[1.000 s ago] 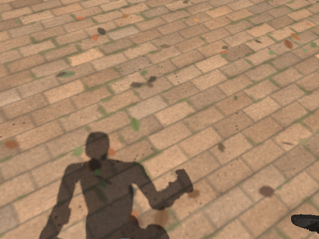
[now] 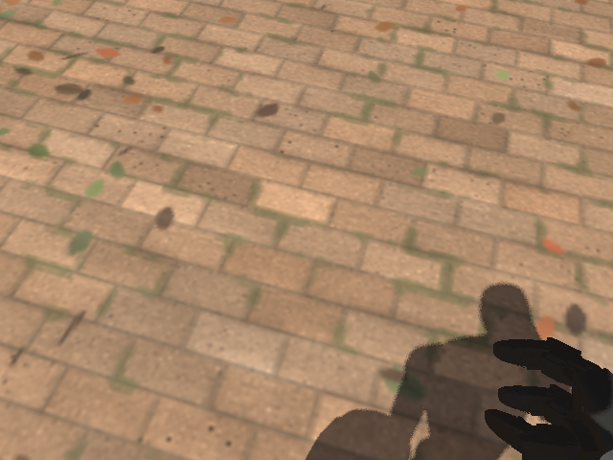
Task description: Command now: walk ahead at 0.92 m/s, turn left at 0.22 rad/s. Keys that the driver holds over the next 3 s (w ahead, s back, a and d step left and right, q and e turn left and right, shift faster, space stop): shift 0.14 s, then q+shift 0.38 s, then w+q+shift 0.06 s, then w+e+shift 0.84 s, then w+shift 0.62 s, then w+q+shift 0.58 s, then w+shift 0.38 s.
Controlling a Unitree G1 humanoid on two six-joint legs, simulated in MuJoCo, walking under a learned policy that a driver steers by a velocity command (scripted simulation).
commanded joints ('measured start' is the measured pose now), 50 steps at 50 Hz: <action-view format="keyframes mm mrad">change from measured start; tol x64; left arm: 1 -92 245 36 -55 8 7 20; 50 -359 72 26 -285 -14 43 -22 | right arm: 1 200 -189 -86 -30 -1 -4 -12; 50 373 -137 -71 121 -42 -47 -80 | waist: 1 -281 -186 -96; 50 -160 120 33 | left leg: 1 508 -125 96 -50 -48 60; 4 1301 365 -797 -230 163 267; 14 449 95 -195 -412 686 173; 27 55 -52 -167 625 -560 -161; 50 732 266 -144 -560 -321 7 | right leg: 1 -225 -228 19 341 1435 -164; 4 -870 96 251 1344 -158 -63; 25 -45 -381 593 378 1281 -263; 30 -441 -249 540 106 -163 -232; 50 -1321 -74 244 1117 301 -37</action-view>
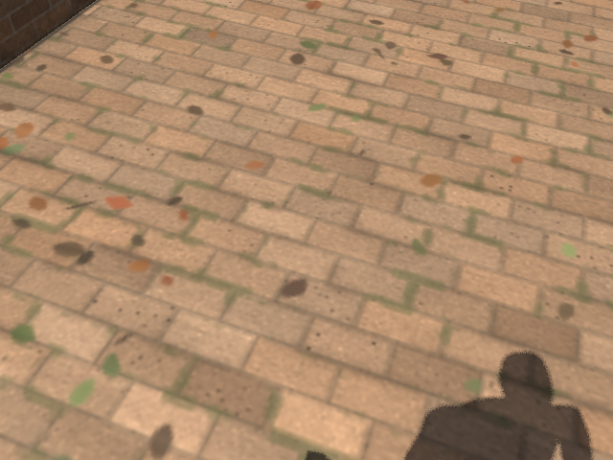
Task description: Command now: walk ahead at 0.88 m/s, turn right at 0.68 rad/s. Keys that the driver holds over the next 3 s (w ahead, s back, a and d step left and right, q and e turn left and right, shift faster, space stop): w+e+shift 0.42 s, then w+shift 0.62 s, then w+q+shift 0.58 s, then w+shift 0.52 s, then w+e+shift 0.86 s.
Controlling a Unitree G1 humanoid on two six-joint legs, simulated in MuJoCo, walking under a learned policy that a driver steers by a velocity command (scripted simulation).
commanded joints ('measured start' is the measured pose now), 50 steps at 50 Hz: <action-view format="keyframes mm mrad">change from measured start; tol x32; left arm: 1 -87 64 19 -101 -1 3 -5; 10 -291 23 -4 -170 -16 -3 -65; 16 188 347 111 -60 -6 31 -14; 39 288 -51 -25 -4 -10 -44 17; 50 -188 29 -27 -90 28 -45 8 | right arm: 1 -15 -145 -43 -39 -15 -23 -6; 32 -436 -125 -8 -213 30 -57 31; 38 233 -304 -83 -84 27 -26 8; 50 54 -142 -32 13 16 -45 31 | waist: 1 -9 148 150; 15 278 63 -70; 16 81 -277 -167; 20 40 133 37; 37 -170 -90 -109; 39 -67 602 -398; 42 -98 37 4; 50 15 65 198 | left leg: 1 119 258 -161 -294 21 113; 8 137 207 138 -334 311 71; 13 259 264 189 152 1514 72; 14 104 242 163 430 1434 69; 16 -653 -92 -45 1204 -221 -25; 31 -310 25 -123 114 591 -46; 37 92 -7 -77 168 265 76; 39 639 340 -973 -111 -481 289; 50 -40 146 -347 -344 130 234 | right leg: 1 -314 -73 43 100 141 26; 13 322 118 -287 -328 17 -181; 15 966 79 -49 -434 -4 -257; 16 1203 -163 600 -650 -335 -483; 27 233 57 138 -958 68 -276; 33 590 -85 210 -924 129 -231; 37 631 -73 147 -372 820 -153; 39 43 166 133 330 -257 -84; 50 -99 -99 9 -167 169 -46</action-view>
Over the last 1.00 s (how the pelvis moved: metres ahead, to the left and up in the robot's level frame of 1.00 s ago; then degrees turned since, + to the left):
0.49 0.10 0.03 12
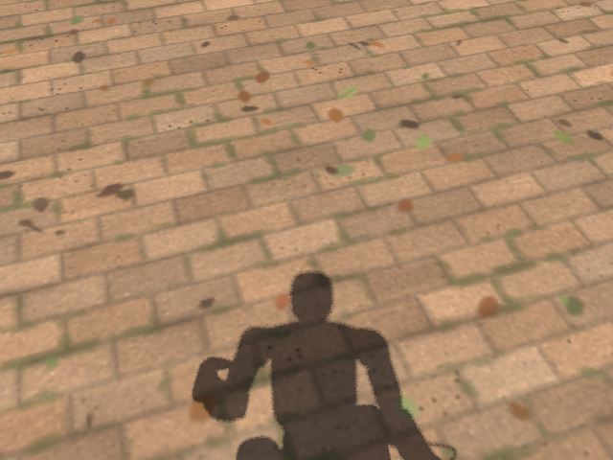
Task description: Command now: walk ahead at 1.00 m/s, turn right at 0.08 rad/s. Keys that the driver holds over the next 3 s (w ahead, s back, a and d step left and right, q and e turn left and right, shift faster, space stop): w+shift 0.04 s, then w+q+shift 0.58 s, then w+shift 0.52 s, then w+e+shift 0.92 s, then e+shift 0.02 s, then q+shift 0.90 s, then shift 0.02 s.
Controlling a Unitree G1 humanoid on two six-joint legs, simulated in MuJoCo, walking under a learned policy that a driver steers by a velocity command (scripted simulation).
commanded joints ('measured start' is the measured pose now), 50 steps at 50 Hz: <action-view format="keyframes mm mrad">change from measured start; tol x32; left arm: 1 -84 42 3 -75 13 -17 -5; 9 -279 85 30 -166 -3 -63 -42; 14 378 241 94 -18 21 -46 -10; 50 -245 14 0 -49 11 -45 -16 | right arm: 1 -110 -123 -20 -87 6 -30 -15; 14 140 3 35 -46 44 7 -36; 30 -396 -101 -24 -232 31 76 33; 35 155 -292 -122 -75 50 117 -4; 50 -46 -112 -27 -77 11 -13 -37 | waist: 1 53 60 123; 12 322 228 -232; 14 226 -303 -647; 23 30 -25 91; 34 -203 -32 -135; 36 36 522 -196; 39 2 1 -42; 50 -25 46 111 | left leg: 1 -117 247 -217 -269 111 151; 11 148 289 -180 149 953 71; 14 -626 80 -233 1072 -212 -3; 15 -733 135 -194 1118 -156 4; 28 -560 260 -1 554 390 12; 33 -230 63 149 475 143 101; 36 433 265 -586 178 -123 336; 38 283 387 -858 -156 -509 299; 50 -171 184 -152 -259 152 162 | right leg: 1 -78 -34 -5 -189 221 36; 11 471 145 -65 -564 149 1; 14 1360 -345 846 -719 -589 -205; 22 470 -201 23 -942 16 -82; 28 518 -111 -284 -1009 180 -36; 33 760 -170 -309 -557 1193 -19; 34 639 -156 -282 -275 1167 -15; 36 16 160 -115 533 -407 50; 50 102 -1 -75 -448 481 93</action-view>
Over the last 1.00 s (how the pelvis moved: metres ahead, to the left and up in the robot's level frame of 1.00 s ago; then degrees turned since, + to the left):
0.79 -0.24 0.00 -35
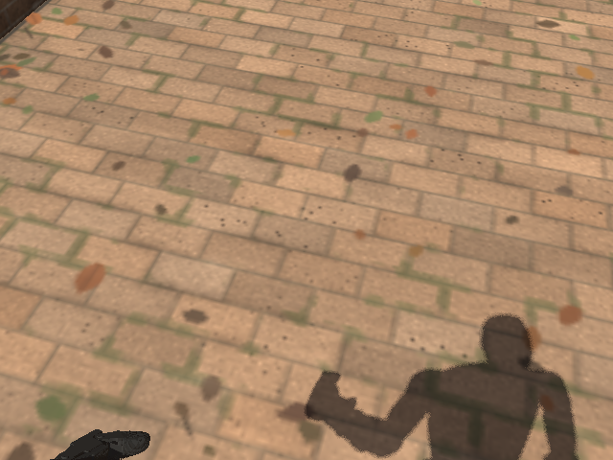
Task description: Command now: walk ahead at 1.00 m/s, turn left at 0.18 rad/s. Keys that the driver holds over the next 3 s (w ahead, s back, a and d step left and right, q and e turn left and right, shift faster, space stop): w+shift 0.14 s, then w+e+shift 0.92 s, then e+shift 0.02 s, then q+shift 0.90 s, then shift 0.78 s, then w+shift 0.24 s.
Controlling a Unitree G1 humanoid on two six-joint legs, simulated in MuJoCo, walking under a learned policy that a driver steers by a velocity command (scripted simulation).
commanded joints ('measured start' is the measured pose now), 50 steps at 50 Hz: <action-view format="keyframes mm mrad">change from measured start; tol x32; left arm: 1 -185 26 2 -100 -9 -27 -21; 6 -171 96 33 -137 -29 -39 -45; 11 500 292 98 39 -29 5 -21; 33 555 -63 14 -55 -38 23 17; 50 -40 89 38 -217 -30 61 -59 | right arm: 1 18 -165 -42 -36 11 -20 -11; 11 115 -28 -3 -20 -16 15 2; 28 -587 -168 -21 -270 18 -57 2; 33 -7 -392 -101 -161 -9 -39 -11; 50 -180 -288 -78 -36 -12 -15 -17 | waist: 1 -26 39 109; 9 299 225 -193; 11 173 -447 -499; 14 202 51 -166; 23 118 8 110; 32 -118 -22 -307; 33 5 463 -515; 50 59 26 117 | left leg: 1 -225 222 -98 -240 218 106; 9 130 303 5 409 1301 6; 10 -196 266 -9 794 955 -11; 11 -598 22 -67 1207 -70 -97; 12 -709 69 -150 1222 -82 -56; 27 -290 123 -92 214 500 -188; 32 248 274 -197 297 61 -81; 34 524 567 -981 -17 -612 102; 39 -32 385 -291 -60 40 11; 50 -44 327 240 -166 712 -61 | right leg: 1 175 70 -87 -211 217 6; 9 597 205 -168 -235 -109 -129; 11 1293 -144 728 -356 -754 -398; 27 352 108 348 -606 -395 -215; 31 545 124 335 -199 -9 -134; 33 60 268 161 524 -649 -63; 35 -157 129 80 695 -517 -74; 50 122 91 -178 -4 -9 -125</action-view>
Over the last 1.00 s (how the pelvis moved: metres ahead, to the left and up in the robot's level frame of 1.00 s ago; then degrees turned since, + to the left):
0.86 0.20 0.00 34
